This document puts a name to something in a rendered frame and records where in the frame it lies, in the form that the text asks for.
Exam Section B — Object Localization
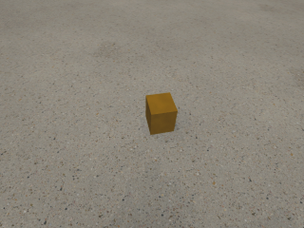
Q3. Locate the carton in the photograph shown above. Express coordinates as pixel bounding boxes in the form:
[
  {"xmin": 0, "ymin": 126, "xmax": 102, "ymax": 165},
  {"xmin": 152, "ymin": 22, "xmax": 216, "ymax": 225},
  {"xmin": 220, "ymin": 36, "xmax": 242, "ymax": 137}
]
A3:
[{"xmin": 145, "ymin": 92, "xmax": 178, "ymax": 135}]

